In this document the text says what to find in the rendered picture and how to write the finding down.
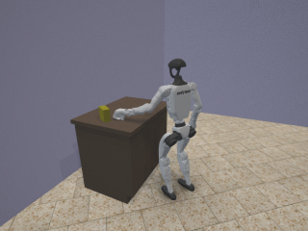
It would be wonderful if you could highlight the humanoid robot torso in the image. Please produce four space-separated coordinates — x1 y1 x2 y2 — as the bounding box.
166 80 192 141

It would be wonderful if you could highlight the sponge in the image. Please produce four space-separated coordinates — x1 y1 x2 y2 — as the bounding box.
98 105 111 123

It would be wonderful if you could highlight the left robot forearm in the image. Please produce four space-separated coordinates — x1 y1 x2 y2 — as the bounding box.
123 103 150 116

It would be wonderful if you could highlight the right robot hand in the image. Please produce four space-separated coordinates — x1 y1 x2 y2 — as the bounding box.
188 121 196 129

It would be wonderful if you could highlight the robot left foot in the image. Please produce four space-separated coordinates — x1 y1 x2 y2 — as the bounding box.
161 185 177 200

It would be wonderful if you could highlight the table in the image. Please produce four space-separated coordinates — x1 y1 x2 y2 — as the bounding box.
70 96 167 204

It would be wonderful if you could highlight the right robot forearm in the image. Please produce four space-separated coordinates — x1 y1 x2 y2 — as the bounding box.
190 108 202 123

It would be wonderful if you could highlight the left robot upper arm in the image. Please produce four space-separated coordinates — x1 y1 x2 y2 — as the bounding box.
146 85 172 114

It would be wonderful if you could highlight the right robot upper arm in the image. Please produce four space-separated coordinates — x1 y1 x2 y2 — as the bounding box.
187 82 203 111

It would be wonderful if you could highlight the left robot hand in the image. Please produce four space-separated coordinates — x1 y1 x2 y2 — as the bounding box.
113 109 125 120

